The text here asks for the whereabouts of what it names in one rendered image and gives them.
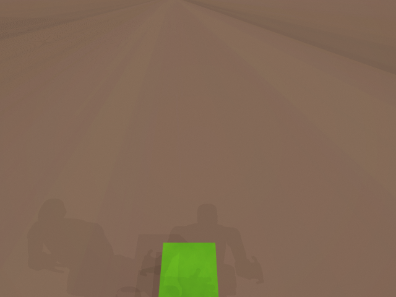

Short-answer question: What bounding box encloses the carton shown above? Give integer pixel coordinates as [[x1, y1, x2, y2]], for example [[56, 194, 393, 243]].
[[158, 243, 218, 297]]

